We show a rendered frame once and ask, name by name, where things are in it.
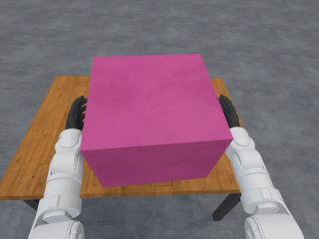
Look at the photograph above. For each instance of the table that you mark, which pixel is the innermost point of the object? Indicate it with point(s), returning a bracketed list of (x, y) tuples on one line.
[(26, 176)]

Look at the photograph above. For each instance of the robot left hand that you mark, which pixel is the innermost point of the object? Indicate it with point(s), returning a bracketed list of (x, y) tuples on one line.
[(75, 116)]

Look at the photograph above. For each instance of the left robot forearm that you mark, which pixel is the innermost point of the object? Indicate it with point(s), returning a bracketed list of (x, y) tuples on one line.
[(61, 201)]

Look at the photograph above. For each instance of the robot right upper arm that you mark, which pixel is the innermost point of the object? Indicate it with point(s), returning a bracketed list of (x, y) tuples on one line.
[(271, 226)]

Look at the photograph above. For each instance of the robot right hand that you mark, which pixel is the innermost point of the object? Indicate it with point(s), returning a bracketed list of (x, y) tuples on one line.
[(229, 111)]

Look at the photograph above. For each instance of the robot left upper arm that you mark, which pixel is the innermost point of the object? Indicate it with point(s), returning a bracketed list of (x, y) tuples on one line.
[(70, 229)]

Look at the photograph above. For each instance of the right robot forearm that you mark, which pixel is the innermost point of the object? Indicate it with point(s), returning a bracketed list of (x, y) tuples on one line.
[(258, 195)]

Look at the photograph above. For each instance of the carton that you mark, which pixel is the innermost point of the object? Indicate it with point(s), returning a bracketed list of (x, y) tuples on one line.
[(152, 119)]

